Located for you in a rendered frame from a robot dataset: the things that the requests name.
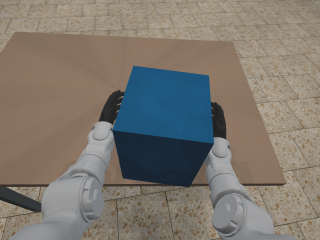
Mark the robot right hand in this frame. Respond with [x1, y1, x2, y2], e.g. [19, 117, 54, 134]
[211, 102, 226, 139]

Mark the right robot upper arm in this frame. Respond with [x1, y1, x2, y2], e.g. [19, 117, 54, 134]
[211, 194, 299, 240]

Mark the left robot forearm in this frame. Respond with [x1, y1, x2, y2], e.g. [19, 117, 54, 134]
[41, 121, 114, 218]

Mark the carton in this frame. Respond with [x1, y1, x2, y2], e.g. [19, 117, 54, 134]
[112, 66, 214, 187]

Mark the right robot forearm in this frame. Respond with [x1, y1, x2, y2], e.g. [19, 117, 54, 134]
[204, 137, 258, 209]

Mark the table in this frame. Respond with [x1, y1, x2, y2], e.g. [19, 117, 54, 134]
[0, 31, 287, 212]

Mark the left robot upper arm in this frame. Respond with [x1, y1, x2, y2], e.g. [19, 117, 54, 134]
[8, 176, 105, 240]

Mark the robot left hand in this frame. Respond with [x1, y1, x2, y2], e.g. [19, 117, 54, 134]
[98, 90, 125, 125]

